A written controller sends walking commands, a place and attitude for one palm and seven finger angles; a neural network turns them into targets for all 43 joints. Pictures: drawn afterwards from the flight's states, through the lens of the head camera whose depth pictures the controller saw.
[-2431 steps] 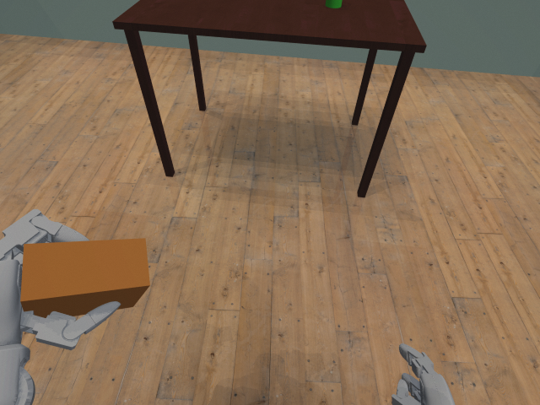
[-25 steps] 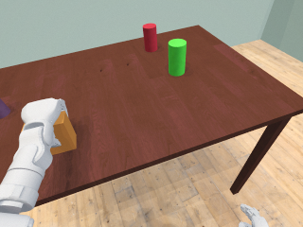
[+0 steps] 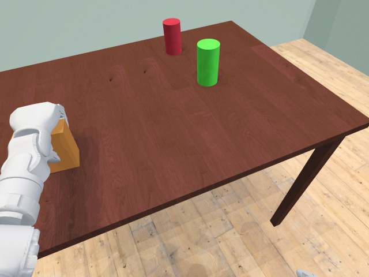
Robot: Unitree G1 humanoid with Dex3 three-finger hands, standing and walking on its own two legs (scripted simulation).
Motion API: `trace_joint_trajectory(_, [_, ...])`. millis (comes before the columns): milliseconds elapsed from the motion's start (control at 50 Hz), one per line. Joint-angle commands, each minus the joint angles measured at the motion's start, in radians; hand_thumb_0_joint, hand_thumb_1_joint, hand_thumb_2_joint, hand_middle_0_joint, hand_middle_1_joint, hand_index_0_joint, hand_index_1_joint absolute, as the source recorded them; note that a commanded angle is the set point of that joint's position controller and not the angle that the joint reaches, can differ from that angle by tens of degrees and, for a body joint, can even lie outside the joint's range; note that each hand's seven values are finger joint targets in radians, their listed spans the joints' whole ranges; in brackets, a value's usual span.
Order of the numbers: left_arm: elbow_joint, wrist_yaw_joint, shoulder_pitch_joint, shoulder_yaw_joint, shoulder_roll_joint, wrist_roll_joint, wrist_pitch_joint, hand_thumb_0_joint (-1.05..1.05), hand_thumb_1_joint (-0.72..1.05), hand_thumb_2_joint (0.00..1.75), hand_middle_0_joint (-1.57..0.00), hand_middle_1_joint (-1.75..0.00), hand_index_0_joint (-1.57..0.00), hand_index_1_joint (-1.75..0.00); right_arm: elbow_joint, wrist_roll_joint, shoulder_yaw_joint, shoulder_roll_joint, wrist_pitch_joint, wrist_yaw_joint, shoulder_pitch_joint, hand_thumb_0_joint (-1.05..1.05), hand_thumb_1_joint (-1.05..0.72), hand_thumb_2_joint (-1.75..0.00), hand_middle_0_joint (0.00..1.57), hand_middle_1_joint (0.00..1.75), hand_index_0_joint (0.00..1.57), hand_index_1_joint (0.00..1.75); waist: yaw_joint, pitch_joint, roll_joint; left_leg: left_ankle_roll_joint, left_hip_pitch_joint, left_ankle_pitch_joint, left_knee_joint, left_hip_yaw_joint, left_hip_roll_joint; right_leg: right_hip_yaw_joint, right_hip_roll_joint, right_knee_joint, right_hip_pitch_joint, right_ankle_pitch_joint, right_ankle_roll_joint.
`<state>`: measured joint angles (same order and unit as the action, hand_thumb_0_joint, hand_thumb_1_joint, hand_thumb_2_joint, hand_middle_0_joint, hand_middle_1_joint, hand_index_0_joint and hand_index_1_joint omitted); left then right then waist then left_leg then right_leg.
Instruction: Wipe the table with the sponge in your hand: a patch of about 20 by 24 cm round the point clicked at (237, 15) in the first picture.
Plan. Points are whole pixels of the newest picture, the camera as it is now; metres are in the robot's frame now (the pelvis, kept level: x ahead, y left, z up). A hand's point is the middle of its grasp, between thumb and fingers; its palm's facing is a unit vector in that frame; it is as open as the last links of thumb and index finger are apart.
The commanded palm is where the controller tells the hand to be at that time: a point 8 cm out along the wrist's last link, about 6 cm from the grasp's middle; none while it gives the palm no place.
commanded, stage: wipe forward along the first lane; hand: left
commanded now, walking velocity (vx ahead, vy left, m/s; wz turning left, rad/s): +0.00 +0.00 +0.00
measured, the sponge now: (52, 153) +0.37 +0.34 +0.07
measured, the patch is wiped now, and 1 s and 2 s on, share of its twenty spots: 0.25 0.45 0.50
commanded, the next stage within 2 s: slide across to the middle lane in 0.10 s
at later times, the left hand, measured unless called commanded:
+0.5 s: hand (59, 124) +0.42 +0.32 +0.11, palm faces -0.01 +0.00 -1.00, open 9.8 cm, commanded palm +0.40 +0.30 +0.17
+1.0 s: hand (88, 118) +0.44 +0.26 +0.11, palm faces -0.01 -0.02 -1.00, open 9.9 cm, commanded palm +0.41 +0.25 +0.16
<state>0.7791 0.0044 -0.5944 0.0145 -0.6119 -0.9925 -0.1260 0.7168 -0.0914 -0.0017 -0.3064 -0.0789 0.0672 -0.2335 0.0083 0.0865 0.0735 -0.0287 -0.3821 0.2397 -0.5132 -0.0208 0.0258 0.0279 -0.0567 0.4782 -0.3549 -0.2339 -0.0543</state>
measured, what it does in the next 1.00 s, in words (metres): stands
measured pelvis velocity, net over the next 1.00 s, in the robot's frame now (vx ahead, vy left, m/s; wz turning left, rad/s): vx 0.04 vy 0.02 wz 0.02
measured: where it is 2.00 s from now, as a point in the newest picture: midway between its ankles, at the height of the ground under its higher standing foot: outside the picture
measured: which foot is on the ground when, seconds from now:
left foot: down 0.00-1.00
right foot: down 0.00-1.00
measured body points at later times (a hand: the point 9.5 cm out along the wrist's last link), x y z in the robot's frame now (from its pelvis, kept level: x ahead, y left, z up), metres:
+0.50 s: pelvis +0.02 +0.03 +0.00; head +0.04 +0.00 +0.45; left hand +0.41 +0.32 +0.17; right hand +0.14 -0.23 -0.13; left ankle +0.01 +0.10 -0.74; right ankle +0.00 -0.09 -0.74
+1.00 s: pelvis +0.04 +0.02 +0.00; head +0.06 -0.01 +0.45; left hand +0.44 +0.26 +0.17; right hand +0.22 -0.21 -0.12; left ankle +0.01 +0.10 -0.74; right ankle +0.00 -0.09 -0.74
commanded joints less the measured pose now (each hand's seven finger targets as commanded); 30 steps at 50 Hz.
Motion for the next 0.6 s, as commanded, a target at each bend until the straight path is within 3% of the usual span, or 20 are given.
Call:
trace_joint_trajectory(0, [-0.034,-0.036,-0.319,0.056,-0.294,-0.04,-0.012,0.0,0.1,1.3,-1.2,-1.6,-1.2,-1.6,-0.115,0.002,0.047,-0.137,0.029,0.013,0.043,0.0,-0.9,-0.9,0.2,0.3,0.2,0.3,-0.014,0.174,-0.094,-0.04,0.03,-0.087,0.05,0.01,0.015,-0.063,0.04,-0.094,0.113,0.135,0.004])
trace_joint_trajectory(40, [-0.009,-0.036,-0.34,0.054,-0.302,-0.043,-0.009,0.0,0.1,1.3,-1.2,-1.6,-1.2,-1.6,-0.112,0.001,0.047,-0.14,0.027,0.012,0.038,0.0,-0.9,-0.9,0.2,0.3,0.2,0.3,-0.02,0.17,-0.105,-0.041,0.027,-0.085,0.052,0.01,0.015,-0.062,0.039,-0.097,0.107,0.132,0.005])
trace_joint_trajectory(60, [-0.006,-0.033,-0.369,0.076,-0.333,-0.047,-0.001,0.0,0.1,1.3,-1.2,-1.6,-1.2,-1.6,-0.109,0.0,0.045,-0.142,0.028,0.012,0.037,0.0,-0.9,-0.9,0.2,0.3,0.2,0.3,-0.018,0.174,-0.088,-0.04,0.028,-0.094,0.058,0.002,0.013,-0.062,0.035,-0.097,0.098,0.132,-0.002])
trace_joint_trajectory(100, [0.006,-0.033,-0.367,0.028,-0.279,-0.058,0.003,0.0,0.1,1.3,-1.2,-1.6,-1.2,-1.6,-0.109,0.001,0.05,-0.14,0.027,0.008,0.018,0.0,-0.9,-0.9,0.2,0.3,0.2,0.3,-0.023,0.195,-0.063,-0.039,0.052,-0.122,0.051,0.004,0.012,-0.05,0.034,-0.086,0.09,0.15,-0.002])
trace_joint_trajectory(160, [0.012,-0.034,-0.389,0.061,-0.314,-0.057,0.016,0.0,0.1,1.3,-1.2,-1.6,-1.2,-1.6,-0.109,0.004,0.051,-0.143,0.025,0.007,0.011,0.0,-0.9,-0.9,0.2,0.3,0.2,0.3,-0.015,0.22,-0.052,-0.038,0.059,-0.148,0.052,-0.004,0.008,-0.052,0.031,-0.085,0.094,0.169,-0.009])
trace_joint_trajectory(180, [0.022,-0.037,-0.375,0.042,-0.287,-0.058,0.019,0.0,0.1,1.3,-1.2,-1.6,-1.2,-1.6,-0.109,0.005,0.055,-0.142,0.024,0.005,-0.001,0.0,-0.9,-0.9,0.2,0.3,0.2,0.3,-0.02,0.222,-0.07,-0.039,0.068,-0.16,0.046,-0.004,0.006,-0.043,0.029,-0.078,0.094,0.18,-0.007])
trace_joint_trajectory(220, [-0.064,-0.044,-0.361,0.012,-0.228,-0.038,0.025,0.0,0.1,1.3,-1.2,-1.6,-1.2,-1.6,-0.122,0.004,0.06,-0.135,0.026,-0.001,0.012,0.0,-0.9,-0.9,0.2,0.3,0.2,0.3,-0.013,0.267,-0.033,-0.036,0.119,-0.203,0.044,-0.007,0.001,-0.04,0.03,-0.078,0.1,0.206,-0.009])
trace_joint_trajectory(240, [-0.099,-0.048,-0.382,-0.017,-0.189,-0.028,0.024,0.0,0.1,1.3,-1.2,-1.6,-1.2,-1.6,-0.124,0.003,0.061,-0.129,0.027,-0.003,0.019,0.0,-0.9,-0.9,0.2,0.3,0.2,0.3,-0.022,0.265,-0.027,-0.036,0.144,-0.219,0.042,-0.009,-0.002,-0.039,0.031,-0.081,0.09,0.214,-0.009])
trace_joint_trajectory(260, [-0.123,-0.051,-0.383,0.005,-0.199,-0.012,0.022,0.0,0.1,1.3,-1.2,-1.6,-1.2,-1.6,-0.127,0.002,0.06,-0.127,0.031,-0.003,0.03,0.0,-0.9,-0.9,0.2,0.3,0.2,0.3,-0.016,0.266,-0.036,-0.035,0.148,-0.23,0.052,-0.022,-0.006,-0.037,0.028,-0.085,0.088,0.207,-0.012])
trace_joint_trajectory(320, [-0.176,-0.071,-0.434,-0.047,-0.127,0.024,-0.004,0.0,0.1,1.3,-1.2,-1.6,-1.2,-1.6,-0.116,-0.003,0.062,-0.124,0.039,-0.004,0.043,0.0,-0.9,-0.9,0.2,0.3,0.2,0.3,-0.031,0.243,-0.047,-0.029,0.194,-0.216,0.067,-0.038,-0.013,-0.022,0.024,-0.093,0.055,0.164,-0.004])
trace_joint_trajectory(360, [-0.249,-0.078,-0.45,-0.049,-0.115,0.043,-0.022,0.0,0.1,1.3,-1.2,-1.6,-1.2,-1.6,-0.123,-0.003,0.06,-0.118,0.051,-0.005,0.073,0.0,-0.9,-0.9,0.2,0.3,0.2,0.3,-0.018,0.27,-0.022,-0.022,0.235,-0.252,0.074,-0.053,-0.016,-0.018,0.023,-0.092,0.059,0.169,-0.011])
trace_joint_trajectory(400, [-0.284,-0.087,-0.451,-0.092,-0.065,0.039,-0.059,0.0,0.1,1.3,-1.2,-1.6,-1.2,-1.6,-0.119,-0.001,0.06,-0.112,0.056,-0.011,0.078,0.0,-0.9,-0.9,0.2,0.3,0.2,0.3,-0.019,0.291,-0.008,-0.012,0.275,-0.296,0.068,-0.058,-0.017,-0.01,0.023,-0.084,0.066,0.185,-0.011])
trace_joint_trajectory(460, [-0.312,-0.092,-0.449,-0.045,-0.117,0.037,-0.121,0.0,0.1,1.3,-1.2,-1.6,-1.2,-1.6,-0.124,0.001,0.046,-0.116,0.053,-0.016,0.12,0.0,-0.9,-0.9,0.2,0.3,0.2,0.3,0.004,0.274,-0.012,0.004,0.257,-0.328,0.085,-0.068,-0.014,-0.002,0.02,-0.086,0.098,0.203,-0.019])
trace_joint_trajectory(480, [-0.318,-0.09,-0.482,-0.088,-0.075,0.029,-0.14,0.0,0.1,1.3,-1.2,-1.6,-1.2,-1.6,-0.124,0.002,0.045,-0.11,0.054,-0.018,0.122,0.0,-0.9,-0.9,0.2,0.3,0.2,0.3,-0.007,0.274,-0.03,0.002,0.266,-0.338,0.079,-0.062,-0.012,0.003,0.021,-0.082,0.105,0.219,-0.016])
trace_joint_trajectory(560, [-0.314,-0.09,-0.473,-0.069,-0.083,0.004,-0.197,0.0,0.1,1.3,-1.2,-1.6,-1.2,-1.6,-0.131,0.009,0.035,-0.106,0.047,-0.024,0.151,0.0,-0.9,-0.9,0.2,0.3,0.2,0.3,0.009,0.291,-0.029,0.019,0.278,-0.403,0.08,-0.066,-0.016,0.008,0.018,-0.072,0.118,0.246,-0.023])
trace_joint_trajectory(580, [-0.299,-0.086,-0.452,-0.104,-0.038,0.002,-0.213,0.0,0.1,1.3,-1.2,-1.6,-1.2,-1.6,-0.135,0.01,0.034,-0.101,0.044,-0.027,0.147,0.0,-0.9,-0.9,0.2,0.3,0.2,0.3,0.008,0.293,-0.028,0.019,0.283,-0.422,0.076,-0.063,-0.015,0.013,0.02,-0.069,0.127,0.257,-0.019])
